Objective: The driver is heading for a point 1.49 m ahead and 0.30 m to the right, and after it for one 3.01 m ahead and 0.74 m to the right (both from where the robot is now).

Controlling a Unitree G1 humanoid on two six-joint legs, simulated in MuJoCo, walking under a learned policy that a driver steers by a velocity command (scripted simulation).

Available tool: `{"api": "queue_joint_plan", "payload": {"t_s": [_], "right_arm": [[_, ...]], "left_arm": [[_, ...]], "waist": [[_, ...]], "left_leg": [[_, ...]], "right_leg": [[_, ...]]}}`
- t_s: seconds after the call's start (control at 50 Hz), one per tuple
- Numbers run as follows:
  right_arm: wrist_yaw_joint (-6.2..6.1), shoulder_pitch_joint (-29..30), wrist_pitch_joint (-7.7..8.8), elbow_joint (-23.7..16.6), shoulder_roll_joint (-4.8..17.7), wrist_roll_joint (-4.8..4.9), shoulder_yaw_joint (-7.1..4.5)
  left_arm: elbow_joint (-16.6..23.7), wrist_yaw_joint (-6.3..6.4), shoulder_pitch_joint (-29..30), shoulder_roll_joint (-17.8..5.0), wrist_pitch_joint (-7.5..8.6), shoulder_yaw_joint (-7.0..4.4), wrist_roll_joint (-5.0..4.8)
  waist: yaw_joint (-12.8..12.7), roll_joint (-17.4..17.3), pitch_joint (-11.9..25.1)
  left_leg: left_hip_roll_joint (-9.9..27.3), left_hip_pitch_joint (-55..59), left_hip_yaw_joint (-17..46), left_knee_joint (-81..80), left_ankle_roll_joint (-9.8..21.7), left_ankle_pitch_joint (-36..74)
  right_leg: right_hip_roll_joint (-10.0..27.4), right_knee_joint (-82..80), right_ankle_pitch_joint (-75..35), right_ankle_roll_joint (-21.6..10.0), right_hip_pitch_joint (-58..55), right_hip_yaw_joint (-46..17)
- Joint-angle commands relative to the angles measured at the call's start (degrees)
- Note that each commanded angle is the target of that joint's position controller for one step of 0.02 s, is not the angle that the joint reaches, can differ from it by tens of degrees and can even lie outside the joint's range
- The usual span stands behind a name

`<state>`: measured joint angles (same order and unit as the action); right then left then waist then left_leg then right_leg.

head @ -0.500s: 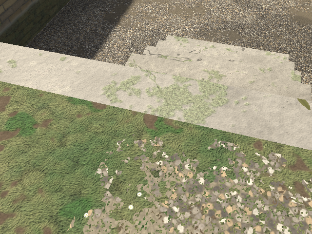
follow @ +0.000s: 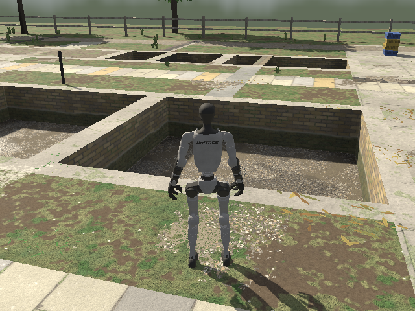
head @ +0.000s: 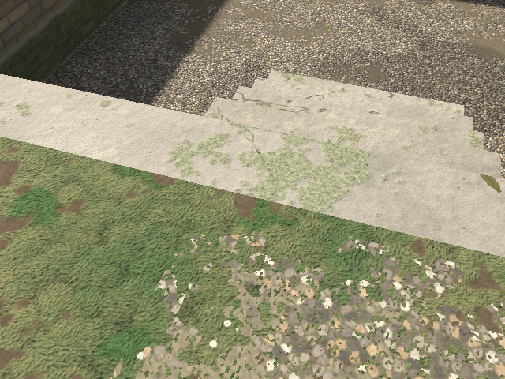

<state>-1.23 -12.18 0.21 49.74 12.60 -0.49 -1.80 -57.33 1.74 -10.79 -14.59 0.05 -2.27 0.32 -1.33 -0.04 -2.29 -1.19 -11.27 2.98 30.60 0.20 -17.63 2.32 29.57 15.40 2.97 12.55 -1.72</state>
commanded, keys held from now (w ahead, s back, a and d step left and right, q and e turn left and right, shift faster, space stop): no key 1.00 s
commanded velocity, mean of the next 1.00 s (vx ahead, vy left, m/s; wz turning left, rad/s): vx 0.00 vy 0.00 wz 0.00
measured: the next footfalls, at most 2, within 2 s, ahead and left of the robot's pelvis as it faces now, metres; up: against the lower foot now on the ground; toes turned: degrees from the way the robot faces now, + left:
left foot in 1.94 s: +0.45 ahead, +0.09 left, +0.00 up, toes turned +1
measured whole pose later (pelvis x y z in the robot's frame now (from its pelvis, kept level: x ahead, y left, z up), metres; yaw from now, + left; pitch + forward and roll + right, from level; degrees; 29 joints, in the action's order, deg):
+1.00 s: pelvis +0.00 -0.01 +0.00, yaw +0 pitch -1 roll +0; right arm -2.2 -16.0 0.1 62.1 10.7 0.1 -0.2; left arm -62.9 2.6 -15.8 -10.7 0.0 -0.7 -0.1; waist -0.3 0.1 -2.2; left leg -0.1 -11.3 2.8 29.7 -1.0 -17.3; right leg 1.5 30.1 15.6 1.8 13.4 -1.5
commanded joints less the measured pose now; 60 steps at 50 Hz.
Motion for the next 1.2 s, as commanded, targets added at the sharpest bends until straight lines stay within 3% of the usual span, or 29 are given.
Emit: {"api": "queue_joint_plan", "payload": {"t_s": [0.02,0.56,1.2], "right_arm": [[-0.26,-0.2,0.65,-1.5,6.4,0.08,-1.37],[-0.91,-3.9,0.32,8.3,5.1,0.51,-0.03],[-1.29,-8.6,0.13,12.2,2.7,0.66,0.94]], "left_arm": [[1.1,0.37,-0.2,-6.1,0.5,-1.07,-0.07],[-4.0,0.98,-5.0,-3.3,0.17,0.02,-0.29],[-4.7,1.04,-9.8,-0.8,0.22,0.94,-0.48]], "waist": [[0.2,-0.6,1.4],[0.7,0.1,-0.4],[1.1,0.1,-1.7]], "left_leg": [[2.7,-2.0,2.4,-6.6,1.5,9.6],[1.3,-2.5,0.0,-6.8,0.5,8.9],[1.0,-3.5,-1.1,-6.5,-0.3,7.7]], "right_leg": [[0.0,-3.5,-7.9,-0.8,-1.5,0.4],[-0.9,-4.2,-7.4,-1.6,-0.7,1.2],[-1.5,-4.4,-6.2,-2.3,0.6,1.3]]}}
Keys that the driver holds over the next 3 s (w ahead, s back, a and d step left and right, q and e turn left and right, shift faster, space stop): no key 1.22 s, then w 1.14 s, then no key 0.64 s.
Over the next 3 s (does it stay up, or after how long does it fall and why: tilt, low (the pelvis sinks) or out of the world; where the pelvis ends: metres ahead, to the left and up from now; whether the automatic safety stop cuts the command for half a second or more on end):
stays up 0.66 -0.07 0.00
